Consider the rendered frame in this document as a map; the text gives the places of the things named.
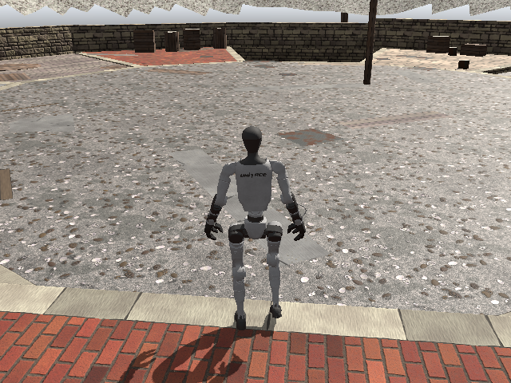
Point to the robot left forearm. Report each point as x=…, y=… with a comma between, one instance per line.
x=213, y=213

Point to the humanoid robot torso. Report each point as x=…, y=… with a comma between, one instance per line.
x=254, y=193

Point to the right robot hand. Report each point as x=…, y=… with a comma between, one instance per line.
x=301, y=229

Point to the left robot hand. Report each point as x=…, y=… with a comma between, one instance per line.
x=209, y=228

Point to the left robot upper arm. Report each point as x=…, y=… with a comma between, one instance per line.
x=224, y=181

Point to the right robot upper arm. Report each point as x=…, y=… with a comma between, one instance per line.
x=283, y=181

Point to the left robot shin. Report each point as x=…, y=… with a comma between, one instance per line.
x=239, y=294

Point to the robot right forearm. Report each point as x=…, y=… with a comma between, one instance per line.
x=294, y=211

